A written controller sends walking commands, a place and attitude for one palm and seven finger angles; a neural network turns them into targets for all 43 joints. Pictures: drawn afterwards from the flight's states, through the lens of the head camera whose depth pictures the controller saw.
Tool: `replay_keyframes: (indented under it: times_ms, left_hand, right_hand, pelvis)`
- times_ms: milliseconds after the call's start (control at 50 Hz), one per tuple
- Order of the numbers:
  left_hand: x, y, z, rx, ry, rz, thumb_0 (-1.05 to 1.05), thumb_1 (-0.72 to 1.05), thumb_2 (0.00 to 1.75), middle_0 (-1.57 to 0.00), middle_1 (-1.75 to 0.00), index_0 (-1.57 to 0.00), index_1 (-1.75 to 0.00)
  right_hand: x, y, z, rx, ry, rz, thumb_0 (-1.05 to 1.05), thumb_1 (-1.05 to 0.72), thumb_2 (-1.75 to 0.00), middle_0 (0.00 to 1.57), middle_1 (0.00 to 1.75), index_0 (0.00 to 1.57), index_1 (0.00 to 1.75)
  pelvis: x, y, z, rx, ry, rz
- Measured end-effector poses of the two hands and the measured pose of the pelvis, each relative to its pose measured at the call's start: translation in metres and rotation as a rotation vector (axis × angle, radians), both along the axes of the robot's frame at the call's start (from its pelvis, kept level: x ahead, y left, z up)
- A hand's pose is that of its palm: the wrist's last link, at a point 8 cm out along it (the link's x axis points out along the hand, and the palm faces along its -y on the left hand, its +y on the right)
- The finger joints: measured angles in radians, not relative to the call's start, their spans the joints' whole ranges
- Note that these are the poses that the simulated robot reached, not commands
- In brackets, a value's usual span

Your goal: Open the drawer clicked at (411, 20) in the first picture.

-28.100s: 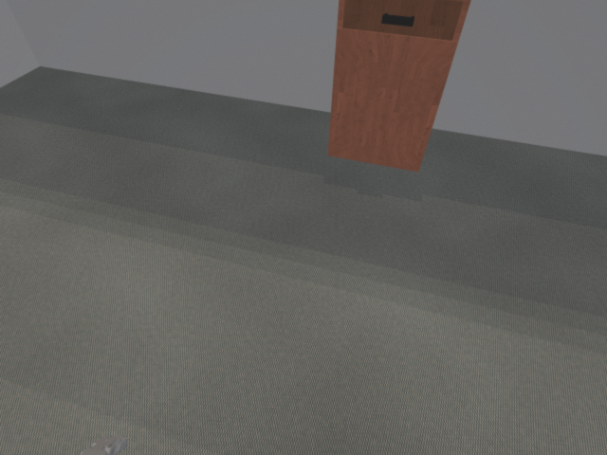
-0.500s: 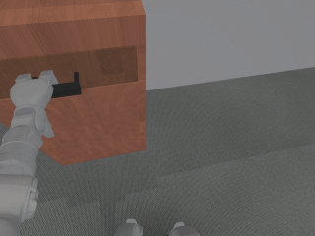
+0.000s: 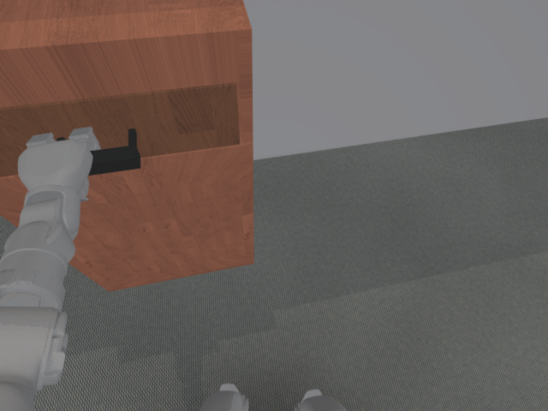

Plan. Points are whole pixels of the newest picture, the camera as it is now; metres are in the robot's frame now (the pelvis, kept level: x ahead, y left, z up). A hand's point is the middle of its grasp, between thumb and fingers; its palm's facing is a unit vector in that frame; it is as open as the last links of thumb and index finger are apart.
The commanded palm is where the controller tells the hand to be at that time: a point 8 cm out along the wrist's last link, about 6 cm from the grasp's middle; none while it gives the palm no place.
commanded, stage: close the thumb around the handle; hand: left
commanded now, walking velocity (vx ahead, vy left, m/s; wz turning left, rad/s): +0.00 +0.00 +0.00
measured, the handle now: (97, 150) +0.50 +0.28 +0.03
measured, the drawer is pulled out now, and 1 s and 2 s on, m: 0.00 0.01 0.04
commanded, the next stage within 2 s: pull the drawer open in 0.16 s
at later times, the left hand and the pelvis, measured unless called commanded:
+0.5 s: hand (75, 188) +0.44 +0.31 +0.01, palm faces -0.07 -0.03 -1.00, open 5.8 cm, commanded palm +0.41 +0.29 +0.06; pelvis +0.00 +0.00 +0.00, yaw -1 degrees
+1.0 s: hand (74, 193) +0.44 +0.31 +0.01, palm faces -0.06 -0.02 -1.00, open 5.7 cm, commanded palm +0.43 +0.30 +0.06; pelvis +0.00 +0.00 +0.00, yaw +0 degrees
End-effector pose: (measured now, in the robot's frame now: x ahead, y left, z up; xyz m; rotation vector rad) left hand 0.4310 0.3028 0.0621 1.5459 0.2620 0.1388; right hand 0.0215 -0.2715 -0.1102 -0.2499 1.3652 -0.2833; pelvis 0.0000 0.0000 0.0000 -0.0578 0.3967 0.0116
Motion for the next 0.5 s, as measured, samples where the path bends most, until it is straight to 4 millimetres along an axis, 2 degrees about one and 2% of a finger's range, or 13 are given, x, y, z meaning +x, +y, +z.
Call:
replay_keyframes:
  times_ms: [80,360,500]
  left_hand:
    - [0.0006,0.0005,-0.0001,0.004,-0.002,-0.005,0.00,0.69,0.82,-0.39,-1.31,-0.39,-1.33]
    - [0.0006,0.0004,-0.0001,0.002,-0.001,-0.002,0.01,0.69,0.81,-0.41,-1.34,-0.40,-1.35]
    - [-0.0026,0.0001,0.0000,-0.007,-0.002,-0.005,0.01,0.69,0.80,-0.40,-1.34,-0.40,-1.35]
  right_hand:
    - [0.0007,-0.0009,-0.0001,-0.004,0.002,0.002,0.00,-0.90,-0.90,0.21,0.30,0.20,0.30]
    - [-0.0017,0.0003,0.0001,-0.002,0.005,-0.002,0.00,-0.90,-0.90,0.21,0.30,0.20,0.30]
    - [-0.0012,0.0034,0.0042,0.005,-0.009,-0.035,0.01,-0.90,-0.90,0.21,0.30,0.20,0.30]
  pelvis:
    - [0.0004,0.0002,-0.0006,0.000,0.003,0.002]
    - [-0.0017,0.0003,-0.0004,0.000,0.002,-0.001]
    - [0.0044,0.0039,0.0035,0.000,-0.010,-0.022]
